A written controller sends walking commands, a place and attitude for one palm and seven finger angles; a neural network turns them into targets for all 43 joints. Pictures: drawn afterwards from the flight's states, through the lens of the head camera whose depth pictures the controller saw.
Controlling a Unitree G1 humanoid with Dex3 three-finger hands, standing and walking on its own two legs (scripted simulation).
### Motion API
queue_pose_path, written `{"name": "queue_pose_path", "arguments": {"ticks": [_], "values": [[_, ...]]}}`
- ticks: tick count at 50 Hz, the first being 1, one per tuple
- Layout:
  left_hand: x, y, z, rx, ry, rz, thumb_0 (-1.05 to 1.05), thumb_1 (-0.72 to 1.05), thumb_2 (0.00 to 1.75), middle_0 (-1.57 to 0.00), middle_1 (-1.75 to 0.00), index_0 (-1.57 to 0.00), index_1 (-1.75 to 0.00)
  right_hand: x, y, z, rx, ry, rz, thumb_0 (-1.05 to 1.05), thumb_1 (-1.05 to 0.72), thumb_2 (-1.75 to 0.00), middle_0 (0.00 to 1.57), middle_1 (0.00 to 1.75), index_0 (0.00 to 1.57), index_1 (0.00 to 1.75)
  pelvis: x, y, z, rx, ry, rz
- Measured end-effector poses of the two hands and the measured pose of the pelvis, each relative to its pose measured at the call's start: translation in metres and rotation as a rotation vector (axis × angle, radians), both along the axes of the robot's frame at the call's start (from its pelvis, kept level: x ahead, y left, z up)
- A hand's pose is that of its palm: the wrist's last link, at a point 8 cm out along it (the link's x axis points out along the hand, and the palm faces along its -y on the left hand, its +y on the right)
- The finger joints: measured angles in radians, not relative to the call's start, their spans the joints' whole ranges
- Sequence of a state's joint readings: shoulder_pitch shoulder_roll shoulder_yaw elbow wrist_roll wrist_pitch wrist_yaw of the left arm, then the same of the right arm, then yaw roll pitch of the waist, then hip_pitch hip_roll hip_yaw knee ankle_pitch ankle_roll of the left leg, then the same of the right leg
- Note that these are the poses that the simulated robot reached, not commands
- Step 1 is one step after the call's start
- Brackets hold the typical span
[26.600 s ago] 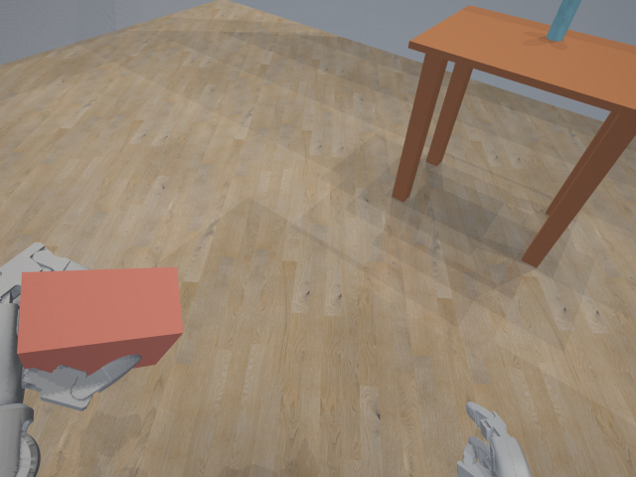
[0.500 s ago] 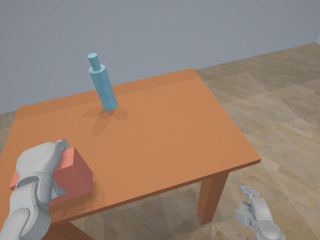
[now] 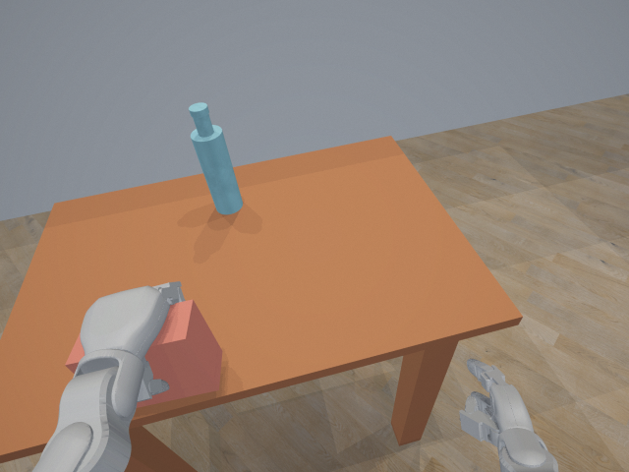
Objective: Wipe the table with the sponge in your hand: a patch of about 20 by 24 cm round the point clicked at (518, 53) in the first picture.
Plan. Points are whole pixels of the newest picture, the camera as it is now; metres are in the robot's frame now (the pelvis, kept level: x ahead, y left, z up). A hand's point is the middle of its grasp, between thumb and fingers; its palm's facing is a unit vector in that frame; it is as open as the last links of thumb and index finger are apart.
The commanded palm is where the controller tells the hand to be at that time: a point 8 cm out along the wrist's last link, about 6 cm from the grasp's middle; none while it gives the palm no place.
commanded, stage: move the sponge above the wiping area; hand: left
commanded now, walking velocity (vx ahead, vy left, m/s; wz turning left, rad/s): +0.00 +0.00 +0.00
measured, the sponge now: (158, 365) +0.21 +0.26 +0.02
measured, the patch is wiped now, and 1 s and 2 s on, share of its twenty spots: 0.00 0.00 0.00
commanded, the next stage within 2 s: lower the sponge onto the table in 1.32 s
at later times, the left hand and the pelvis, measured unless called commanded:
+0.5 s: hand (150, 332) +0.23 +0.26 +0.08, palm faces -0.02 -0.05 -1.00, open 9.9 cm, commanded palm +0.21 +0.28 +0.15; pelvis +0.00 -0.02 +0.00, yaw -1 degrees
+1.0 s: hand (128, 313) +0.23 +0.28 +0.10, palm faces +0.12 -0.02 -0.99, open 9.9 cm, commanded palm +0.20 +0.28 +0.15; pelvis +0.01 -0.01 +0.00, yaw -1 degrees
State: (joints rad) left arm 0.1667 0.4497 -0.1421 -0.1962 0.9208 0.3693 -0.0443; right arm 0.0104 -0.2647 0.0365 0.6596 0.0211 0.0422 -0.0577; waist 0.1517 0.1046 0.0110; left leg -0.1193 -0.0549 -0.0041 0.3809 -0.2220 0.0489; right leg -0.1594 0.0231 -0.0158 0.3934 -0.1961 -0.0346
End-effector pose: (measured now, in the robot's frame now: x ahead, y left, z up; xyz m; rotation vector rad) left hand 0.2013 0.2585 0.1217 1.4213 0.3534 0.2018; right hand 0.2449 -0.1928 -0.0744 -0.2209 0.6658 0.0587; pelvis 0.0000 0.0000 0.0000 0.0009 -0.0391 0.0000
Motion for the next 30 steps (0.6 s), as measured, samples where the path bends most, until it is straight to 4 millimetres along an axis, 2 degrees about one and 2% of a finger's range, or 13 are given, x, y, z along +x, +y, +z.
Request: {"name": "queue_pose_path", "arguments": {"ticks": [2, 4, 8, 10, 12, 15, 19, 21, 25, 27, 30], "values": [[0.003, -0.008, 0.007, 0.039, -0.05, -0.062, 0.0, -0.49, 1.04, -0.75, -1.33, -0.76, -1.33, -0.001, -0.002, 0.001, -0.01, 0.001, 0.0, 0.01, -0.91, -0.9, 0.2, 0.3, 0.2, 0.3, 0.001, -0.003, 0.0, 0.0, -0.006, -0.01], [0.006, -0.007, 0.02, 0.085, -0.118, -0.077, 0.0, -0.49, 1.04, -0.75, -1.33, -0.76, -1.33, -0.003, -0.004, 0.001, -0.004, 0.004, -0.009, 0.01, -0.91, -0.9, 0.2, 0.3, 0.2, 0.3, 0.001, -0.006, 0.0, 0.0, -0.009, -0.017], [0.011, 0.014, 0.043, 0.122, -0.218, 0.042, 0.0, -0.49, 1.04, -0.75, -1.33, -0.76, -1.33, -0.007, -0.01, 0.0, 0.027, 0.022, -0.033, 0.01, -0.91, -0.9, 0.2, 0.3, 0.2, 0.3, 0.003, -0.013, 0.0, 0.002, -0.014, -0.025], [0.01, 0.028, 0.048, 0.111, -0.219, 0.134, 0.0, -0.49, 1.04, -0.75, -1.33, -0.76, -1.33, -0.008, -0.015, -0.001, 0.037, 0.029, -0.043, 0.01, -0.91, -0.9, 0.2, 0.3, 0.2, 0.3, 0.003, -0.015, 0.0, 0.003, -0.014, -0.023], [0.006, 0.039, 0.044, 0.092, -0.172, 0.213, 0.0, -0.49, 1.04, -0.75, -1.33, -0.76, -1.33, -0.009, -0.021, -0.002, 0.041, 0.031, -0.053, 0.01, -0.9, -0.9, 0.2, 0.3, 0.2, 0.3, 0.002, -0.017, 0.0, 0.003, -0.01, -0.019], [-0.001, 0.042, 0.026, 0.055, -0.047, 0.249, 0.0, -0.49, 1.04, -0.75, -1.33, -0.76, -1.33, -0.009, -0.031, -0.003, 0.029, 0.024, -0.064, 0.01, -0.9, -0.9, 0.2, 0.3, 0.2, 0.3, 0.001, -0.017, 0.0, 0.004, -0.004, -0.007], [-0.007, 0.024, -0.002, 0.007, 0.082, 0.138, 0.0, -0.49, 1.04, -0.75, -1.33, -0.76, -1.33, -0.011, -0.041, -0.005, -0.023, 0.014, -0.064, 0.01, -0.91, -0.9, 0.2, 0.3, 0.2, 0.3, -0.001, -0.018, -0.001, 0.003, -0.001, 0.004], [-0.004, 0.011, -0.007, 0.003, 0.078, 0.04, 0.0, -0.49, 1.04, -0.75, -1.33, -0.76, -1.33, -0.013, -0.043, -0.005, -0.052, 0.013, -0.062, 0.01, -0.91, -0.9, 0.2, 0.3, 0.2, 0.3, -0.001, -0.019, -0.001, 0.002, -0.005, 0.003], [0.006, -0.002, 0.01, 0.086, -0.059, -0.093, 0.0, -0.49, 1.04, -0.75, -1.33, -0.76, -1.33, -0.019, -0.042, -0.005, -0.066, 0.014, -0.075, 0.01, -0.91, -0.9, 0.2, 0.3, 0.2, 0.3, 0.001, -0.022, -0.001, -0.001, -0.006, -0.013], [0.013, 0.003, 0.024, 0.124, -0.139, -0.081, 0.0, -0.49, 1.04, -0.75, -1.33, -0.76, -1.33, -0.021, -0.041, -0.006, -0.045, 0.021, -0.09, 0.01, -0.91, -0.9, 0.2, 0.3, 0.2, 0.3, 0.002, -0.023, -0.001, -0.001, -0.006, -0.021], [0.023, 0.021, 0.043, 0.131, -0.221, 0.025, 0.0, -0.49, 1.04, -0.75, -1.33, -0.76, -1.33, -0.024, -0.039, -0.009, -0.007, 0.037, -0.107, 0.01, -0.91, -0.9, 0.2, 0.3, 0.2, 0.3, 0.003, -0.022, -0.001, 0.0, -0.002, -0.022]]}}
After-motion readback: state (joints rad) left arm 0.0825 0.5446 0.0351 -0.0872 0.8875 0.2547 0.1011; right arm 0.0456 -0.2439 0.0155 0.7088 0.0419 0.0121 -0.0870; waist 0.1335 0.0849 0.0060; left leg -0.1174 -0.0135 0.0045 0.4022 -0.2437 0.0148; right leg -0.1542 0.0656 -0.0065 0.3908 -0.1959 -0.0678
